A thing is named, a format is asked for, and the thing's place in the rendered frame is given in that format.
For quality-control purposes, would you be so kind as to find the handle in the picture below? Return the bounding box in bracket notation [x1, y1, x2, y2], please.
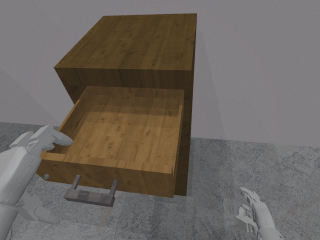
[63, 174, 119, 207]

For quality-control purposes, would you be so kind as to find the cabinet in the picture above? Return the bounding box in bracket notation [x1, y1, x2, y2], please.
[54, 13, 197, 196]

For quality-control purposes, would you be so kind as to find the robot left forearm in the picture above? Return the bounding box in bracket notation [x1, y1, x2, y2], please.
[0, 204, 19, 240]

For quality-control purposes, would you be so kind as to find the right robot hand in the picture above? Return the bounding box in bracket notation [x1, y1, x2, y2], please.
[236, 187, 276, 236]

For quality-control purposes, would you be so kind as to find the left robot hand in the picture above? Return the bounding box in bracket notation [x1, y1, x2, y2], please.
[0, 124, 74, 225]

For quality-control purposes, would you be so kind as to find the robot right forearm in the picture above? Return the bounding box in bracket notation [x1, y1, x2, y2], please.
[257, 227, 284, 240]

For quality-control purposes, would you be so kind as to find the drawer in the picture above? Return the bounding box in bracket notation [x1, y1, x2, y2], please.
[36, 86, 184, 198]

